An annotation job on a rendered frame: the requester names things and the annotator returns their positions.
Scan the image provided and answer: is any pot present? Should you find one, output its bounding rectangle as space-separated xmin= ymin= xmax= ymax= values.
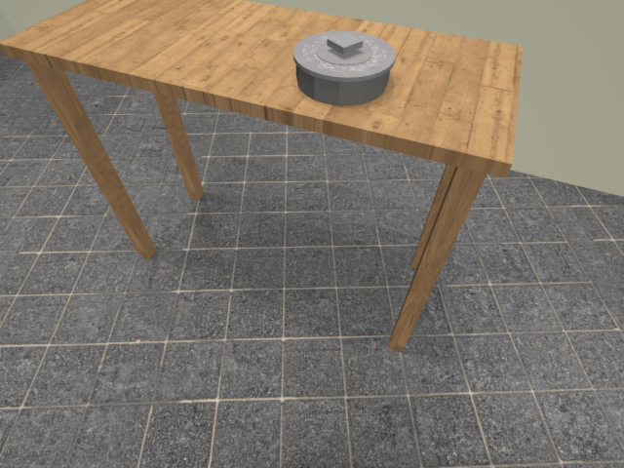
xmin=296 ymin=66 xmax=390 ymax=105

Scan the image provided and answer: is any knob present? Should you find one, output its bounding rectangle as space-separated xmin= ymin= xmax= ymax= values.
xmin=327 ymin=32 xmax=363 ymax=55

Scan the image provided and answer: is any lid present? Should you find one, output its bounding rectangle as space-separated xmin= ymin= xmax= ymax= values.
xmin=293 ymin=30 xmax=396 ymax=82

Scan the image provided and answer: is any table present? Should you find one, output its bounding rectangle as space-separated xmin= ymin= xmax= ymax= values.
xmin=0 ymin=0 xmax=524 ymax=353

